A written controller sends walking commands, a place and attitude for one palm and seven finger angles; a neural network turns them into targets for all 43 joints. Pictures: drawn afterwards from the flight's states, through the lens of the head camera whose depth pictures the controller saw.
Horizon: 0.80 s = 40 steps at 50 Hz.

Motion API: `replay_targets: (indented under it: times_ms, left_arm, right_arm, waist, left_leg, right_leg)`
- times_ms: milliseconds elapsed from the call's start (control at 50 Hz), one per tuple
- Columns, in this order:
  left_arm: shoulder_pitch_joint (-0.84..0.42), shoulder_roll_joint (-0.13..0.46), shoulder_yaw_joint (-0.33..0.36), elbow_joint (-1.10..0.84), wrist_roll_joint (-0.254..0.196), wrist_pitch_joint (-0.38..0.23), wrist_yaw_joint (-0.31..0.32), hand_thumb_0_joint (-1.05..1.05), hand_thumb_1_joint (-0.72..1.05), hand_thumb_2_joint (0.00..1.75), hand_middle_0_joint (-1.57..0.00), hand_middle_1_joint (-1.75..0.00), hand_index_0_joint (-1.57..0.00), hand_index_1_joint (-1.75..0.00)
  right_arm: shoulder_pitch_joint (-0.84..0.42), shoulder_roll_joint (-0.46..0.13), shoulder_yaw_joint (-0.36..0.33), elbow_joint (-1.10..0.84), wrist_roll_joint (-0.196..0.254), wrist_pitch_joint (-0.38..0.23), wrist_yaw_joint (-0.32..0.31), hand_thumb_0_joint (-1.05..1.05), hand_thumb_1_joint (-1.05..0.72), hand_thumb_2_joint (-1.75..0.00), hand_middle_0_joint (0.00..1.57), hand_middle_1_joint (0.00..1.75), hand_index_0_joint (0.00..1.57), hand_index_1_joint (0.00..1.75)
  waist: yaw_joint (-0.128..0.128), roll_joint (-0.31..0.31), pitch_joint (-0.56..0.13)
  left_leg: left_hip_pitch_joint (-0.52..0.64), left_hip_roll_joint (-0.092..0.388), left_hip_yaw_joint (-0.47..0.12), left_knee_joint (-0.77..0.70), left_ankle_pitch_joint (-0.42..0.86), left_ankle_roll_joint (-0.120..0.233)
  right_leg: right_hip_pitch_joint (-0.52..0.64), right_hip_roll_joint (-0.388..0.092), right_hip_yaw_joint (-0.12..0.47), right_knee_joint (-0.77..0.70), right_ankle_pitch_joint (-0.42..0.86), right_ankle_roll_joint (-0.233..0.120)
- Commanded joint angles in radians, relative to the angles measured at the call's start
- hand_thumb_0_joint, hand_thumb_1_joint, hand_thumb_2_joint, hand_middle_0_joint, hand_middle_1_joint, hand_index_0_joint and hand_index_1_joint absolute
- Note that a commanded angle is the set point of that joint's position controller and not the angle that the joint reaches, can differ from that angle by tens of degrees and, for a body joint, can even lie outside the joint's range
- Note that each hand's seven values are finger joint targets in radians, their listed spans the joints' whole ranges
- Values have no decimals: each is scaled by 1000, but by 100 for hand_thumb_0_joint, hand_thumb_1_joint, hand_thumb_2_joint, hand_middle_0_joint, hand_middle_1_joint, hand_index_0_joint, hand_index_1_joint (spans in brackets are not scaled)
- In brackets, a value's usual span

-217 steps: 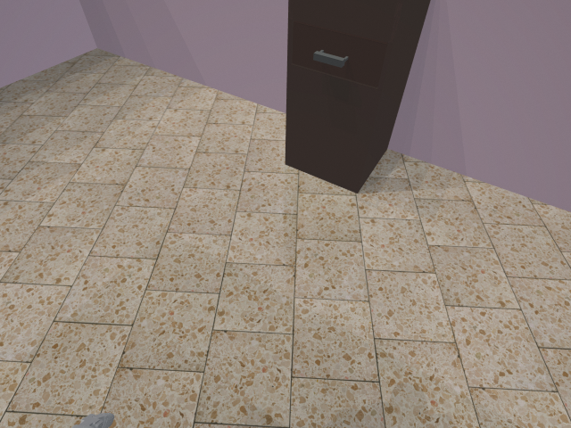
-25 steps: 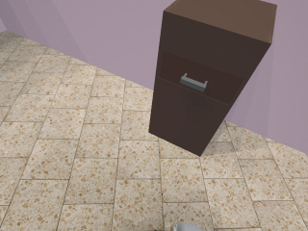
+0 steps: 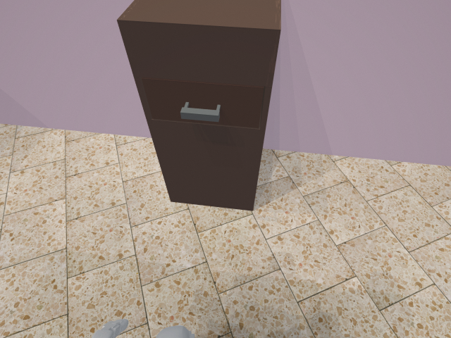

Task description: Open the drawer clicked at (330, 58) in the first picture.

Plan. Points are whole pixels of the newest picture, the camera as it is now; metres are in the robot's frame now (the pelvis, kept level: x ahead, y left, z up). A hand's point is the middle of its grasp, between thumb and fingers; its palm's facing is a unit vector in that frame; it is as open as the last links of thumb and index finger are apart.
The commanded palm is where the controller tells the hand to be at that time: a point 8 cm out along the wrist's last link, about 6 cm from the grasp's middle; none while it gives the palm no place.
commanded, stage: turn to face it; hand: left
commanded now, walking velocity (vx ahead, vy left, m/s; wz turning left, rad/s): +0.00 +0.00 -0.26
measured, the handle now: (201, 110) +0.79 +0.10 -0.11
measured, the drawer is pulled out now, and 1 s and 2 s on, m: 0.00 0.00 0.00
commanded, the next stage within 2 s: take the last steps up to it in 0.04 s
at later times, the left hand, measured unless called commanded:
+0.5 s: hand out of the picture +0.07 +0.21 -0.16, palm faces -0.14 -0.98 -0.17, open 7.4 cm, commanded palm none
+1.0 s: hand out of the picture +0.07 +0.13 -0.17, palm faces -0.01 -0.99 -0.12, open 7.4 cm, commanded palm none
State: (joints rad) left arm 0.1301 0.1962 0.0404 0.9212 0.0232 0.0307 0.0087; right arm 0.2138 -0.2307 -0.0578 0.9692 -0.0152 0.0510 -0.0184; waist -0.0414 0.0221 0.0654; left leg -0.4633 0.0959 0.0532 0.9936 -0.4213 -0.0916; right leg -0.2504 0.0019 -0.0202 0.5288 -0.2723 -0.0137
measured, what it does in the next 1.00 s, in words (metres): walks ahead: left foot, then right foot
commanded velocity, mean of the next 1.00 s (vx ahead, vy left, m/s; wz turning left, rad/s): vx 0.25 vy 0.00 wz -0.05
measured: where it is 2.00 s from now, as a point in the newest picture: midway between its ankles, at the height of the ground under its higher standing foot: outside the picture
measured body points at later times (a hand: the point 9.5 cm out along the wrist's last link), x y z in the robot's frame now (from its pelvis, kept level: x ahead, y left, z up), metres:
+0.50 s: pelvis +0.01 +0.03 +0.01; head +0.02 +0.04 +0.46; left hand +0.08 +0.26 -0.15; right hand -0.05 -0.19 -0.13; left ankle +0.02 +0.12 -0.73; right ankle -0.01 -0.11 -0.69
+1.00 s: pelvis +0.14 -0.02 +0.00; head +0.16 -0.02 +0.45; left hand +0.07 +0.18 -0.15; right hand +0.19 -0.26 -0.15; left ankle +0.25 +0.09 -0.70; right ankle +0.02 -0.11 -0.73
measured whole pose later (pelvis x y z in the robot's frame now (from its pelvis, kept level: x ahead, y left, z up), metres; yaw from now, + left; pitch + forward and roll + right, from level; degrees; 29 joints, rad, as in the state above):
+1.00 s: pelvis +0.14 -0.02 +0.00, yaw -6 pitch +0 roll -1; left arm 0.44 0.09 0.02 1.17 0.03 -0.06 0.02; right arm 0.17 -0.18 -0.06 1.04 -0.02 -0.01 0.03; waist 0.03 0.01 0.04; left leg -0.52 0.10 0.11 0.75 -0.21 -0.01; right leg 0.03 -0.02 -0.16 0.32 -0.35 0.00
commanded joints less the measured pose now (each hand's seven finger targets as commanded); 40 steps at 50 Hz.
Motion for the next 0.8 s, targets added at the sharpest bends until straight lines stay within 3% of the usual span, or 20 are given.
replay_targets:
  times_ms: [0, 60, 80, 100, 120, 140, 180, 220, 360, 420, 500, 560, 580, 600, 620, 640, 660, 700, 740, 780]
  left_arm:
    - [20, 221, 65, -59, 4, -9, 11, 0, 90, 90, -20, -30, -20, -30]
    - [-5, 198, 64, -56, -7, 2, 10, 0, 90, 90, -20, -30, -20, -30]
    - [11, 155, 54, -63, -13, 8, 7, 0, 90, 90, -20, -30, -20, -30]
    - [45, 92, 45, -76, -20, 14, 0, 0, 90, 90, -20, -30, -20, -30]
    - [22, 96, 45, -80, -11, 17, 0, 0, 90, 90, -20, -30, -20, -30]
    - [28, 111, 52, -64, -4, 21, 1, 0, 90, 90, -20, -30, -20, -30]
    - [44, 110, 59, -28, 8, 11, -20, 0, 90, 90, -20, -30, -20, -30]
    - [85, 91, 51, 1, 8, 6, -29, 0, 90, 90, -20, -30, -20, -30]
    - [29, 48, 28, 22, 6, -14, -37, 0, 90, 90, -20, -30, -20, -30]
    - [8, 34, 21, 32, 4, -16, -36, 0, 90, 90, -20, -30, -20, -30]
    - [52, 14, 17, 63, 0, -26, -35, 0, 90, 90, -20, -30, -20, -30]
    - [182, 14, 20, 126, 1, -43, -25, 0, 90, 90, -20, -30, -20, -30]
    - [246, 43, 26, 150, 3, -53, -16, 0, 90, 90, -20, -30, -20, -30]
    - [319, 122, 40, 171, 8, -63, -4, 0, 90, 90, -20, -30, -20, -30]
    - [390, 191, 52, 180, -3, -61, 4, 0, 90, 90, -20, -30, -20, -30]
    - [377, 166, 52, 185, -7, -67, 13, 0, 90, 90, -20, -30, -20, -30]
    - [323, 128, 44, 177, -4, -70, 15, 0, 90, 90, -20, -30, -20, -30]
    - [242, 67, 25, 153, -2, -83, 15, 0, 90, 90, -20, -30, -20, -30]
    - [258, 41, 13, 162, -3, -99, 13, 0, 90, 90, -20, -30, -20, -30]
    - [284, 34, 4, 173, -3, -109, 12, 0, 90, 90, -20, -30, -20, -30]
  right_arm:
    - [19, -57, -5, -72, 5, -29, -7, 0, -90, -90, 20, 30, 20, 30]
    - [111, -52, -4, -42, 5, -43, -14, 0, -90, -90, 20, 30, 20, 30]
    - [144, -93, -6, -35, 3, -53, -17, 0, -90, -90, 20, 30, 20, 30]
    - [139, -179, -20, -45, -8, -59, -16, 0, -90, -90, 20, 30, 20, 30]
    - [122, -205, -25, -56, -12, -56, -21, 0, -90, -90, 20, 30, 20, 30]
    - [92, -191, -18, -58, -17, -61, -26, 0, -90, -90, 20, 30, 20, 30]
    - [44, -130, 0, -65, -21, -66, -23, 0, -90, -90, 20, 30, 20, 30]
    - [56, -109, 1, -53, -15, -79, -22, 0, -90, -90, 20, 30, 20, 30]
    - [223, -94, -14, 45, -14, -99, -17, 0, -90, -90, 20, 30, 20, 30]
    - [235, -97, -19, 71, -17, -94, -13, 0, -90, -90, 20, 30, 20, 30]
    - [202, -105, -23, 97, -19, -87, -5, 0, -90, -90, 20, 30, 20, 30]
    - [187, -69, -17, 117, -13, -80, 0, 0, -90, -90, 20, 30, 20, 30]
    - [180, -33, -10, 117, -8, -82, 4, 0, -90, -90, 20, 30, 20, 30]
    - [167, 29, 7, 93, 2, -86, 9, 0, -90, -90, 20, 30, 20, 30]
    - [76, 13, 9, 46, -4, -81, 16, 0, -90, -90, 20, 30, 20, 30]
    - [39, -16, -3, 38, -10, -70, 20, 0, -90, -90, 20, 30, 20, 30]
    - [38, -10, -11, 46, -13, -69, 23, 0, -90, -90, 20, 30, 20, 30]
    - [106, 15, -13, 85, -17, -68, 29, 0, -90, -90, 20, 30, 20, 30]
    - [133, 41, -12, 96, -15, -68, 33, 0, -90, -90, 20, 30, 20, 30]
    - [104, 41, -11, 82, -12, -66, 35, 0, -90, -90, 20, 30, 20, 30]
  waist:
    - [43, -187, -77]
    - [-2, -151, -90]
    - [-9, -20, -104]
    - [6, 267, -96]
    - [-5, 294, -60]
    - [3, 276, -61]
    - [27, 126, -22]
    - [31, 138, -31]
    - [-25, 94, -22]
    - [-30, 109, 3]
    - [2, 147, 8]
    - [60, 60, -10]
    - [89, -9, -11]
    - [120, -216, -9]
    - [161, -308, 22]
    - [148, -308, 64]
    - [116, -246, 110]
    - [52, -122, 107]
    - [35, -105, 84]
    - [35, -130, 85]
  left_leg:
    - [75, -24, 16, -194, 1, 17]
    - [279, -44, 38, -487, 187, 32]
    - [371, 32, -45, -605, 229, 60]
    - [389, 253, -300, -699, 325, 153]
    - [277, 354, -395, -763, 323, 229]
    - [229, 352, -398, -781, 222, 243]
    - [218, 243, -275, -815, -24, 211]
    - [266, 189, -185, -828, -32, 184]
    - [420, 240, -174, -841, 58, 236]
    - [361, 245, -155, -853, -9, 234]
    - [274, 234, -135, -832, -73, 223]
    - [172, 160, -55, -698, -113, 167]
    - [64, 113, -4, -573, -118, 137]
    - [-136, 15, 115, -336, -135, 91]
    - [-247, -17, 85, -125, -183, 85]
    - [-253, 11, 19, -14, -108, 95]
    - [-264, 31, -5, 40, -33, 96]
    - [-206, 52, -5, 54, 97, 80]
    - [-172, 45, 13, 40, 168, 67]
    - [-174, 42, 21, 5, 205, 59]
  right_leg:
    - [27, -238, 240, -153, 375, -169]
    - [-57, -187, 234, -73, 295, -103]
    - [-131, -116, 181, 16, 174, -54]
    - [-248, 10, 59, 194, -134, 15]
    - [-251, 25, 48, 396, -321, 37]
    - [-243, -3, 98, 511, -314, 36]
    - [-276, -16, 63, 607, -180, 36]
    - [-297, -23, 40, 611, -92, 40]
    - [-320, -77, -10, 379, -105, 42]
    - [-246, -87, -36, 261, -130, 33]
    - [-106, -65, -77, 120, -131, 20]
    - [126, -33, -116, -98, -7, 15]
    - [247, -92, -44, -163, -57, -6]
    - [367, -288, 219, -283, -250, -78]
    - [313, -423, 456, -423, -426, -161]
    - [212, -426, 481, -467, -510, -172]
    - [158, -406, 423, -467, -457, -163]
    - [121, -331, 205, -413, -190, -123]
    - [126, -286, 90, -393, 22, -105]
    - [129, -275, 53, -385, 154, -107]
